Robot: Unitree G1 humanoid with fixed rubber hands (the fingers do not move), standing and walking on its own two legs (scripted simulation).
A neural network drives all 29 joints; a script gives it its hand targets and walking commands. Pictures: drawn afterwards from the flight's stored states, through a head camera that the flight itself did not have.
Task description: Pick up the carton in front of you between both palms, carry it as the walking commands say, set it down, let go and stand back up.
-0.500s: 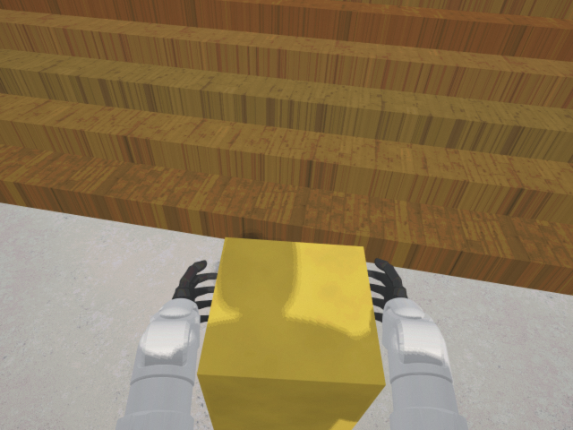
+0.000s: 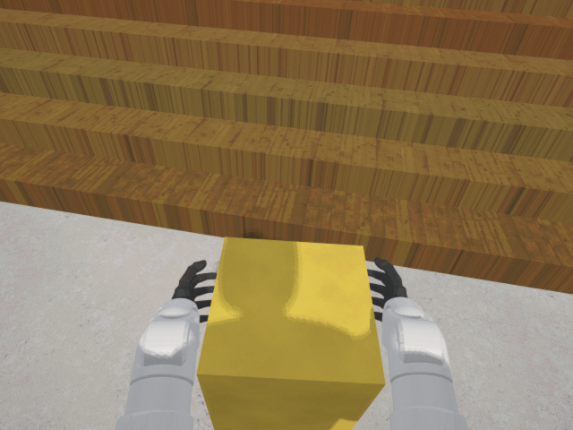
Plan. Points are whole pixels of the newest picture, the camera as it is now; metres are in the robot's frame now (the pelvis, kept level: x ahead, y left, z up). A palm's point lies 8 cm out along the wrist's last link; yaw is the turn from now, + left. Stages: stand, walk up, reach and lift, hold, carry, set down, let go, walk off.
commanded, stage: carry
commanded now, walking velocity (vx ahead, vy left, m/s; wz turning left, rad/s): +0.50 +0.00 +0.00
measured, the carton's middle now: (286, 341) +0.28 +0.00 -0.03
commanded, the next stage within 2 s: none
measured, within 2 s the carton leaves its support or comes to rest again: neither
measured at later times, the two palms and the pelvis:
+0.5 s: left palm (200, 233) +0.40 +0.14 +0.08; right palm (385, 233) +0.41 -0.16 +0.09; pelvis +0.14 +0.00 +0.00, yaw -1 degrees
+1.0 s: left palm (247, 149) +0.71 +0.10 +0.06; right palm (375, 155) +0.70 -0.20 +0.06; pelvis +0.44 -0.04 -0.02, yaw -2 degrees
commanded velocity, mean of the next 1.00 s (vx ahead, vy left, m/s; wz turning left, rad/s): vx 0.50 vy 0.00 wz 0.00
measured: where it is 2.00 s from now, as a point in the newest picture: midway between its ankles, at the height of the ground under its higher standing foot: (285, 281)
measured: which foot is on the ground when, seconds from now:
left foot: down 0.00-0.18, up 0.20-0.50, down 0.52-0.96, up 0.98-1.00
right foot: down 0.00-0.54, up 0.56-0.92, down 0.94-1.00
